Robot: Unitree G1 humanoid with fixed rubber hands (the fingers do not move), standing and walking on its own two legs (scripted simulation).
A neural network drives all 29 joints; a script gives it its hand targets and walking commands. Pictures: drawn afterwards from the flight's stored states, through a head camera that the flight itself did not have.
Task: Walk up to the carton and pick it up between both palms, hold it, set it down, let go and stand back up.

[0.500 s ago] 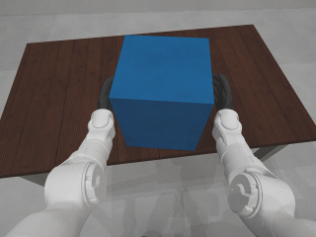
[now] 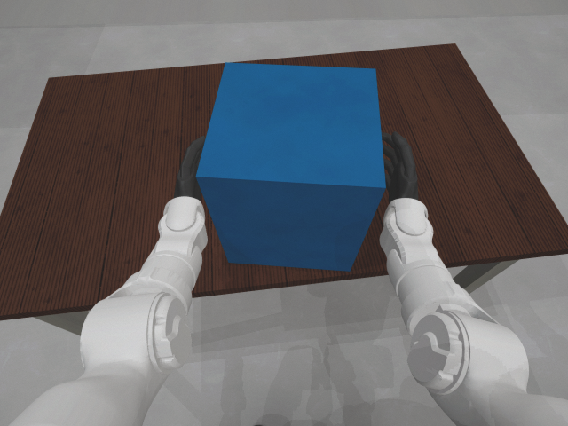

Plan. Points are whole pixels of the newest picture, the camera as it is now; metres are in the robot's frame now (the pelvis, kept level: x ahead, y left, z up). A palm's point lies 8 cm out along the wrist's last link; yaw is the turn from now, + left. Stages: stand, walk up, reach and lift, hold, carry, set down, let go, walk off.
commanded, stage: reach and lift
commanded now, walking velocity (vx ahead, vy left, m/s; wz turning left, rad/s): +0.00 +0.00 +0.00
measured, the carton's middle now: (293, 177) +0.48 +0.01 +0.02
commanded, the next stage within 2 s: none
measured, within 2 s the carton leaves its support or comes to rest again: leaves its support in 0.28 s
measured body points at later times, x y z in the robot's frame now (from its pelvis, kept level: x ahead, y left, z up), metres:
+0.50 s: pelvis +0.00 +0.00 +0.00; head +0.10 +0.01 +0.44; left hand +0.45 +0.17 +0.04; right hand +0.43 -0.14 +0.05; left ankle +0.00 +0.11 -0.73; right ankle -0.01 -0.13 -0.73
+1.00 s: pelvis -0.01 +0.00 +0.00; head +0.09 +0.01 +0.44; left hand +0.44 +0.16 +0.04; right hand +0.43 -0.14 +0.05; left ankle +0.00 +0.11 -0.73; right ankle -0.01 -0.13 -0.73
